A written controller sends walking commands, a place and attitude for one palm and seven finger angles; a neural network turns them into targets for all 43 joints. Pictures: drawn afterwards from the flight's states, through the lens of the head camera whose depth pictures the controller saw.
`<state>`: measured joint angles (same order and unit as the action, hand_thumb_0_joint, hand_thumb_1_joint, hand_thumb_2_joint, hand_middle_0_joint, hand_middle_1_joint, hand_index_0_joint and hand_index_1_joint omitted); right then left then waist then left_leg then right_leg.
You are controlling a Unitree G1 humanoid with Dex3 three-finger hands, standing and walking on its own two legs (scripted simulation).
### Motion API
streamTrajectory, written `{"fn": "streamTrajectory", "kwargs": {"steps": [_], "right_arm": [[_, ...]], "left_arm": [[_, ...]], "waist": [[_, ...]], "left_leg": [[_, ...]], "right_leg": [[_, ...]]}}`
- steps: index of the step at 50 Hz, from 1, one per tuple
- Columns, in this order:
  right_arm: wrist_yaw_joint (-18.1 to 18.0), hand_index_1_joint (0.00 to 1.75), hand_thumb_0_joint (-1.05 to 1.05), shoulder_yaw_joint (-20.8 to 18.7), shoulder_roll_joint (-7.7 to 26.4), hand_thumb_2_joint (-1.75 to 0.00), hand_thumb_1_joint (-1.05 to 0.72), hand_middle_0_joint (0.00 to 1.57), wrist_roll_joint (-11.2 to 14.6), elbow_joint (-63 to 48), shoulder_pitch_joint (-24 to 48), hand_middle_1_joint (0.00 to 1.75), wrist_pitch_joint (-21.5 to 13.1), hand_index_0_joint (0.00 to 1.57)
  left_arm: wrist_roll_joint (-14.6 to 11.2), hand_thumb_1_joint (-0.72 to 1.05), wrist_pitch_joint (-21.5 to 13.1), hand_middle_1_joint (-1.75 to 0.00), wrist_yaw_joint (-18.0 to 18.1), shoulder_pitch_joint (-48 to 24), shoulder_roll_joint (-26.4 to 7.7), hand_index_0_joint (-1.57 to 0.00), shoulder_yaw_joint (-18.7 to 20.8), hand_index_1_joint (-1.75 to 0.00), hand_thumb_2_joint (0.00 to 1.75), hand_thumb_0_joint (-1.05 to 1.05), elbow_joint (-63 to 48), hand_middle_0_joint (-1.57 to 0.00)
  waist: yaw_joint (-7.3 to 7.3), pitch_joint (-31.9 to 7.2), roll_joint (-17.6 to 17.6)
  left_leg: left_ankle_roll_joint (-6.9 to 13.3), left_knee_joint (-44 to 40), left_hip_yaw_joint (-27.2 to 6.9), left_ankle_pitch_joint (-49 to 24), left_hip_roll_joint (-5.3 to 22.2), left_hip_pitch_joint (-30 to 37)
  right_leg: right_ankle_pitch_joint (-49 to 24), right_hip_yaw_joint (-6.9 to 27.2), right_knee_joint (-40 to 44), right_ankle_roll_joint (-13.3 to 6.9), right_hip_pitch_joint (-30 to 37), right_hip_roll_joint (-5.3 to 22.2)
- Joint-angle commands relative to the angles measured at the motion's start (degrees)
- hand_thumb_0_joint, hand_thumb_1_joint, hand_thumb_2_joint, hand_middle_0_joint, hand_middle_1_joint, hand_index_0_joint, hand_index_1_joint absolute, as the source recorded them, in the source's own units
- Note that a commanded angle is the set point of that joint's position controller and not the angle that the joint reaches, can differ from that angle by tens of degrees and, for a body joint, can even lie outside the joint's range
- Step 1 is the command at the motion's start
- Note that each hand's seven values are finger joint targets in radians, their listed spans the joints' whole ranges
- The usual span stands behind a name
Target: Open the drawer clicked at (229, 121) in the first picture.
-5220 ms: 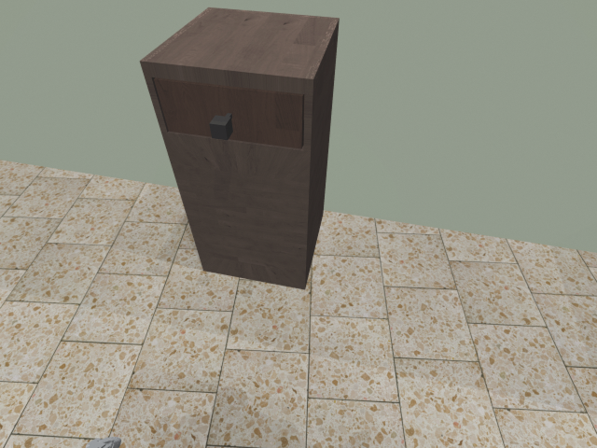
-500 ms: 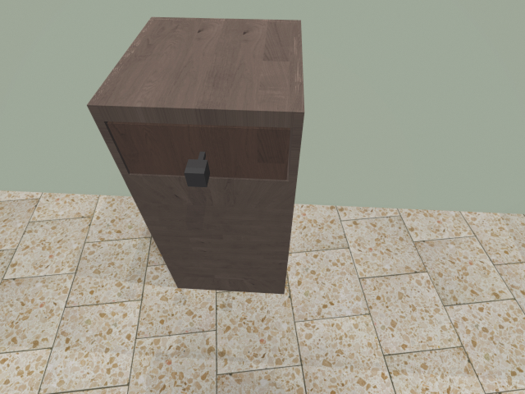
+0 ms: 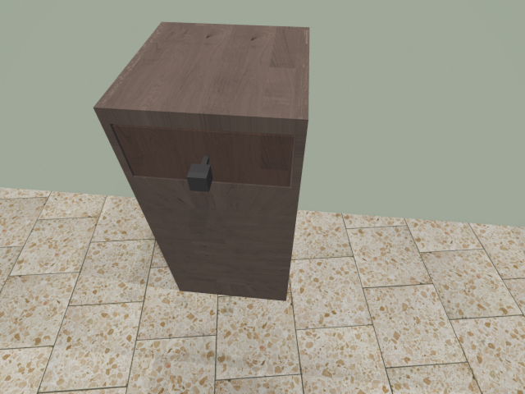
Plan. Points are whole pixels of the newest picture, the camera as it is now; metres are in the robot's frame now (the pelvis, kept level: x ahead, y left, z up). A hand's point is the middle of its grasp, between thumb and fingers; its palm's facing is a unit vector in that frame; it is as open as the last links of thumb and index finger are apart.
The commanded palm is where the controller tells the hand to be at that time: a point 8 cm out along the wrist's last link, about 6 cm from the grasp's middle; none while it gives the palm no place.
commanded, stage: raise the hand with hooked fingers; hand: left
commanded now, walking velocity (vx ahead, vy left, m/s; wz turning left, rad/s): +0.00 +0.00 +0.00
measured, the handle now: (202, 170) +0.55 +0.19 -0.01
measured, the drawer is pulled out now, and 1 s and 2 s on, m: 0.00 0.00 0.00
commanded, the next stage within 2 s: move the hooked fingers above the handle in 1.82 s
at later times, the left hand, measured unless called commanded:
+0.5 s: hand (125, 379) +0.14 +0.22 -0.04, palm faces +0.00 -0.09 -1.00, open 9.5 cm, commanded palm +0.15 +0.22 +0.02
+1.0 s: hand (113, 290) +0.24 +0.24 +0.04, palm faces +0.12 -0.07 -0.99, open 12.5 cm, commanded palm +0.22 +0.24 +0.10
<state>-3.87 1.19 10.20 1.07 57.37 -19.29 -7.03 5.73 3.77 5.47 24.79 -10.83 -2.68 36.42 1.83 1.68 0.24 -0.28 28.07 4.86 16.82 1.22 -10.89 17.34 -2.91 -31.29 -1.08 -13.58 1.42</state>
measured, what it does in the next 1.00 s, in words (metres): stands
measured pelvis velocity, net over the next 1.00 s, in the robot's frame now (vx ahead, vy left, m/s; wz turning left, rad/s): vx -0.01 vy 0.00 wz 0.01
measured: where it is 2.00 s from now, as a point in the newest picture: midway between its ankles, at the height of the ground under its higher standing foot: outside the picture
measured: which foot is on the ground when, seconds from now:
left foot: down 0.00-1.00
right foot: down 0.00-1.00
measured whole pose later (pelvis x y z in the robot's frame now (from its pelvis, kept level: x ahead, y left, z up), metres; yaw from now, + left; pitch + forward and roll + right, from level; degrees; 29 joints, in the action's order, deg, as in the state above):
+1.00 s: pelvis -0.01 +0.00 -0.02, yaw +1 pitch +6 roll +1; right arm -1.6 -3.1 15.9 -2.6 36.0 -9.2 4.8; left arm 56.4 -2.6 18.3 11.6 -24.6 -0.2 -1.8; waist 3.7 -2.8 3.0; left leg -0.3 38.6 2.9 20.1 1.1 -24.0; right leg 20.5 -3.4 -40.6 -1.4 -25.8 1.7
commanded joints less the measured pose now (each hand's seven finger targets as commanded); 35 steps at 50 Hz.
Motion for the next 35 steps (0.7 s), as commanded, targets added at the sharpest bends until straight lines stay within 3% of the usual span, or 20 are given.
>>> {"fn": "streamTrajectory", "kwargs": {"steps": [1,2,3,4,5,6,8,9,11,14,15,16,18,19,23,24,26,31,32,35], "right_arm": [[-2.07,0.30,0.00,-2.66,8.00,-0.90,-0.90,0.20,2.39,-17.58,11.19,0.30,-11.65,0.20],[-2.03,0.30,0.00,-3.20,10.32,-0.90,-0.90,0.20,1.12,-18.17,11.87,0.30,-11.56,0.20],[-1.68,0.30,0.00,-2.87,10.75,-0.90,-0.90,0.20,-0.28,-19.81,12.30,0.30,-11.03,0.20],[-1.05,0.30,0.00,-3.24,10.89,-0.90,-0.90,0.20,-1.14,-22.15,12.14,0.30,-9.87,0.20],[-0.36,0.30,0.00,-3.96,10.81,-0.90,-0.90,0.20,-1.97,-23.95,11.50,0.30,-8.49,0.20],[0.38,0.30,0.00,-4.97,10.89,-0.90,-0.90,0.20,-2.96,-26.32,12.90,0.30,-6.89,0.20],[2.31,0.30,0.00,-5.61,10.61,-0.90,-0.90,0.20,-3.93,-29.16,15.67,0.30,-2.25,0.20],[3.58,0.30,0.00,-5.86,10.21,-0.90,-0.90,0.20,-3.49,-29.52,16.13,0.30,0.32,0.20],[4.98,0.30,0.00,-5.16,9.85,-0.90,-0.90,0.20,-3.42,-32.66,19.49,0.30,3.96,0.20],[5.68,0.30,0.00,-4.84,9.19,-0.90,-0.90,0.20,-3.88,-34.76,20.53,0.30,6.69,0.20],[5.66,0.30,0.00,-4.99,8.98,-0.90,-0.90,0.20,-4.68,-35.93,20.43,0.30,7.36,0.20],[5.40,0.30,0.00,-4.95,8.23,-0.90,-0.90,0.20,-4.98,-36.00,19.16,0.30,7.62,0.20],[4.81,0.30,0.00,-4.86,7.76,-0.90,-0.90,0.20,-5.71,-35.60,19.38,0.30,8.32,0.20],[4.43,0.30,0.00,-4.73,7.55,-0.90,-0.90,0.20,-6.33,-34.95,19.15,0.30,8.53,0.20],[3.59,0.30,0.00,-4.70,7.64,-0.90,-0.90,0.20,-6.39,-34.02,18.75,0.30,7.42,0.20],[3.61,0.30,0.00,-4.59,7.49,-0.90,-0.90,0.20,-6.55,-33.73,19.11,0.30,7.32,0.20],[3.73,0.30,0.00,-4.39,7.72,-0.90,-0.90,0.20,-6.70,-33.42,19.18,0.30,7.57,0.20],[3.22,0.30,0.00,-3.44,8.20,-0.90,-0.90,0.20,-3.68,-34.58,20.53,0.30,9.96,0.20],[3.01,0.30,0.00,-2.99,8.30,-0.90,-0.90,0.20,-3.20,-34.82,21.08,0.30,10.13,0.20],[2.55,0.30,0.00,-2.19,8.25,-0.90,-0.90,0.20,-3.08,-34.70,21.21,0.30,10.06,0.20]], "left_arm": [[5.19,0.78,-1.72,-0.37,7.37,-9.29,-2.38,-0.21,-4.89,-0.37,0.85,0.00,-42.34,-0.21],[10.64,0.76,-2.22,-0.39,8.66,-7.97,-6.65,-0.21,-2.53,-0.39,0.84,0.00,-42.97,-0.21],[15.65,0.74,-2.79,-0.40,10.18,-7.10,-7.24,-0.21,-3.39,-0.40,0.83,0.00,-42.22,-0.21],[20.31,0.71,-2.30,-0.42,11.44,-4.62,-7.77,-0.21,-2.44,-0.42,0.82,0.00,-39.92,-0.21],[25.79,0.69,-2.07,-0.43,12.49,-1.98,-7.65,-0.22,-2.35,-0.43,0.81,0.00,-36.82,-0.22],[30.33,0.67,-1.94,-0.45,13.36,5.22,-6.80,-0.22,-1.96,-0.45,0.80,0.00,-34.13,-0.22],[38.34,0.62,-2.18,-0.48,14.26,16.60,-5.01,-0.22,-2.56,-0.48,0.78,0.00,-30.15,-0.22],[41.75,0.60,-3.00,-0.50,14.36,18.87,-6.72,-0.22,-0.21,-0.50,0.77,0.00,-29.07,-0.22],[47.04,0.55,-5.16,-0.53,14.91,14.10,-9.74,-0.22,0.93,-0.53,0.75,0.00,-35.06,-0.22],[53.02,0.48,-7.03,-0.57,17.59,5.67,-15.74,-0.23,5.11,-0.57,0.72,0.00,-42.75,-0.23],[54.62,0.46,-7.11,-0.58,19.03,1.30,-17.43,-0.23,6.05,-0.58,0.71,0.00,-46.98,-0.23],[55.81,0.43,-7.33,-0.60,20.51,-0.23,-18.73,-0.23,7.57,-0.60,0.70,0.00,-47.98,-0.23],[56.82,0.39,-8.70,-0.63,22.87,-9.56,-21.14,-0.24,8.73,-0.63,0.68,0.00,-54.25,-0.24],[57.14,0.36,-9.64,-0.64,23.80,-16.91,-22.85,-0.24,9.02,-0.64,0.67,0.00,-58.14,-0.24],[54.66,0.27,-13.10,-0.70,24.28,-20.74,-21.34,-0.25,6.87,-0.70,0.63,0.00,-56.21,-0.25],[53.99,0.25,-13.29,-0.72,23.87,-21.16,-20.24,-0.25,6.16,-0.72,0.62,0.00,-55.24,-0.25],[53.83,0.20,-12.87,-0.75,22.38,-20.04,-20.78,-0.25,6.39,-0.75,0.60,0.00,-51.17,-0.25],[50.12,0.08,-2.23,-0.82,15.21,-7.20,-19.83,-0.26,6.47,-0.82,0.55,0.00,-44.03,-0.26],[49.55,0.06,-0.84,-0.84,13.61,-7.27,-20.48,-0.26,6.28,-0.84,0.54,0.00,-44.68,-0.26],[49.21,-0.01,-0.51,-0.88,10.56,-7.18,-22.68,-0.27,7.88,-0.88,0.51,0.00,-47.32,-0.27]], "waist": [[-1.71,-3.84,7.69],[-2.71,-6.17,4.51],[-3.28,-2.86,0.47],[-2.82,-2.71,-3.39],[-1.92,-4.03,-8.51],[0.45,-4.30,-11.68],[3.90,-3.05,-14.93],[5.79,-4.84,-14.86],[6.95,-7.73,-13.91],[7.04,-11.58,-6.41],[6.52,-15.09,-2.24],[6.23,-18.24,1.16],[3.97,-22.42,4.67],[2.00,-22.71,4.07],[-1.19,-19.30,3.62],[-1.94,-18.20,1.12],[-1.35,-17.09,-1.47],[3.44,-19.76,-6.10],[3.61,-18.72,-6.73],[4.45,-17.22,-6.28]], "left_leg": [[1.47,-3.43,-5.10,-13.20,0.73,-2.00],[1.97,-1.50,-4.94,-10.61,0.25,-2.42],[2.23,0.46,-5.30,-8.71,-0.65,-5.84],[2.41,2.34,-5.37,-7.90,-1.73,-8.14],[2.14,4.22,-4.57,-7.32,-2.33,-9.84],[1.86,5.65,-4.10,-6.93,-2.73,-11.69],[1.15,6.69,-3.13,-6.23,-3.32,-16.62],[0.77,6.95,-2.73,-7.53,-3.29,-18.87],[0.74,8.38,-1.82,-7.41,-3.87,-21.54],[1.18,10.65,-1.30,-6.19,-4.77,-21.62],[1.41,11.65,-0.93,-5.70,-5.01,-20.28],[1.55,12.94,-1.02,-6.14,-5.19,-18.57],[1.87,16.54,-1.84,-7.94,-5.27,-14.55],[2.08,18.77,-2.81,-7.02,-5.33,-13.84],[2.45,22.43,-4.16,-2.97,-4.73,-13.26],[2.65,22.68,-4.65,-2.56,-4.54,-14.53],[2.62,21.56,-4.38,-1.82,-4.54,-17.10],[2.03,13.09,-3.19,-6.09,-4.17,-19.90],[1.96,11.74,-2.92,-6.23,-4.10,-19.72],[2.02,8.95,-2.49,-6.71,-3.75,-18.02]], "right_leg": [[-5.94,0.22,0.99,-0.76,-5.64,-0.22],[-4.70,1.04,1.18,-1.12,-8.10,-0.84],[-2.93,0.61,0.66,-1.22,-11.72,-1.22],[-0.68,0.88,0.28,-1.26,-13.40,-1.54],[2.68,0.77,-0.17,-0.94,-14.84,-1.77],[3.95,1.37,-0.18,-0.98,-14.65,-1.93],[0.42,4.22,-0.93,-1.69,-12.87,-1.91],[-3.56,5.93,-2.19,-2.20,-10.68,-1.70],[-7.57,7.59,-4.69,-2.38,-9.11,-0.93],[-7.28,10.22,-6.58,-2.50,-9.54,-1.09],[-6.81,10.99,-6.97,-2.33,-10.05,-0.96],[-7.30,11.64,-7.78,-2.42,-10.23,-1.14],[-8.88,13.69,-8.67,-2.59,-13.82,-0.85],[-6.09,14.65,-8.58,-2.39,-16.89,-0.70],[0.52,13.68,-7.28,-1.97,-23.42,-0.40],[0.39,13.24,-7.00,-1.74,-23.52,-0.51],[-0.52,12.32,-6.33,-1.14,-20.99,-0.27],[-14.34,9.67,-5.54,0.30,-4.33,-0.19],[-15.03,9.54,-4.97,0.65,-2.52,0.14],[-15.07,8.62,-4.19,0.72,0.01,0.49]]}}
